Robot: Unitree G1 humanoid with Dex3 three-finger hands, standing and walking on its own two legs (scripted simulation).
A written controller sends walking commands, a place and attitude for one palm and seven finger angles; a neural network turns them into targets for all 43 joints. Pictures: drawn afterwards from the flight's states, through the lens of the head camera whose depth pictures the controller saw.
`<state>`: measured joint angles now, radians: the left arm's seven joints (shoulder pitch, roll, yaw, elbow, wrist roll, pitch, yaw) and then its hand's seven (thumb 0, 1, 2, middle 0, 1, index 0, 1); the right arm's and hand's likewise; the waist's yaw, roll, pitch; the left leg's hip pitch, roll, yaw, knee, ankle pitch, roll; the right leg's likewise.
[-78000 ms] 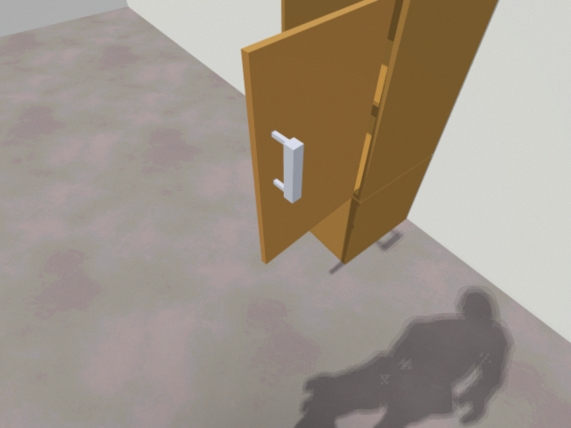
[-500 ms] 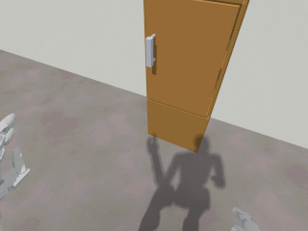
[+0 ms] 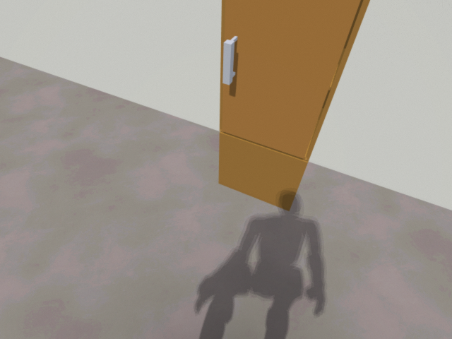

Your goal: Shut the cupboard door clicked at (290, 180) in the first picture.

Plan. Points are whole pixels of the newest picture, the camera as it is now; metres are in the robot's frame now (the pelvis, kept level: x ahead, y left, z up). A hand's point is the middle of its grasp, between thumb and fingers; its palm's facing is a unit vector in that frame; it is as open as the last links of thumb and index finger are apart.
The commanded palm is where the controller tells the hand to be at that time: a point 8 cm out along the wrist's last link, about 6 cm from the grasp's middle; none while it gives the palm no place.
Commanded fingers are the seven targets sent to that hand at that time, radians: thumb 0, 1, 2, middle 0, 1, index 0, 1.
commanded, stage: let the arm hang, fingers relaxed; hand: left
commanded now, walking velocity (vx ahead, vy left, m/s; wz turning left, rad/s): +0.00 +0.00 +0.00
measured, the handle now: (231, 60) +0.95 +0.04 +0.01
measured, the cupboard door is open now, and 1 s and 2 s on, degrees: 0 0 0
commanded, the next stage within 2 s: look to check the result in 0.58 s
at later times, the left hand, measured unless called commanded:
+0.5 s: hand out of the picture +0.00 +0.17 -0.17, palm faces +0.02 -0.99 -0.16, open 7.4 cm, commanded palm none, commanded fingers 0.00 0.90 0.90 -0.20 -0.30 -0.20 -0.30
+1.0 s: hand out of the picture +0.02 +0.18 -0.17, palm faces +0.01 -0.98 -0.20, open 7.4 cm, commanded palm none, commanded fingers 0.00 0.90 0.90 -0.20 -0.30 -0.20 -0.30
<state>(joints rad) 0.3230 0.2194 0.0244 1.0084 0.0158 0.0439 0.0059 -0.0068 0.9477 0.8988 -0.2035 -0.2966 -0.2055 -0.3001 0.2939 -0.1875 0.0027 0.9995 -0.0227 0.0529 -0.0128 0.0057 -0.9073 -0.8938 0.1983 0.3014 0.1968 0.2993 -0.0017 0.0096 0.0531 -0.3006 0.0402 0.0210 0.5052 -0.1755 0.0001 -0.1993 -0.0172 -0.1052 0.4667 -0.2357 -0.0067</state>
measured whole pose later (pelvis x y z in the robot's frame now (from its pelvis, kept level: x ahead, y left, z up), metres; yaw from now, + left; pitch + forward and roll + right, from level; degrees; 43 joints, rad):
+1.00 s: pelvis +0.02 +0.00 +0.01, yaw -2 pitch -2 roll +0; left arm 0.29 0.15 0.02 1.13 0.01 0.00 0.02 0.00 0.91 0.90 -0.20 -0.30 -0.20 -0.30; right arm 0.28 -0.15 -0.01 1.11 -0.01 0.01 -0.03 0.00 -0.91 -0.89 0.20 0.30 0.20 0.30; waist -0.01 0.02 0.04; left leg -0.22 0.03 0.06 0.42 -0.17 0.00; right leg -0.15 -0.03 -0.07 0.42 -0.24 0.00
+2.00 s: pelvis +0.04 -0.01 +0.01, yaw -1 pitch -2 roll +0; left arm 0.25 0.19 0.03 1.14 0.01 -0.01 0.01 0.01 0.91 0.90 -0.20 -0.30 -0.20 -0.30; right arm 0.23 -0.20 -0.01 1.12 -0.01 0.01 -0.03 0.00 -0.91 -0.89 0.20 0.30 0.20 0.30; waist 0.00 0.00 0.05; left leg -0.16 0.03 0.05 0.38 -0.18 -0.01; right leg -0.08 -0.02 -0.08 0.36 -0.25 0.00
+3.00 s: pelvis +0.05 -0.01 +0.01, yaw -1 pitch -2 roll +0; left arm 0.22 0.22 0.03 1.14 0.01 -0.01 0.01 0.01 0.91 0.90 -0.20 -0.30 -0.20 -0.30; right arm 0.20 -0.23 0.00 1.12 -0.01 0.01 -0.03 0.00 -0.91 -0.89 0.20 0.30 0.20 0.30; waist 0.00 0.01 0.05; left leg -0.14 0.04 0.04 0.36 -0.18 -0.02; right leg -0.05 -0.01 -0.09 0.33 -0.25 -0.01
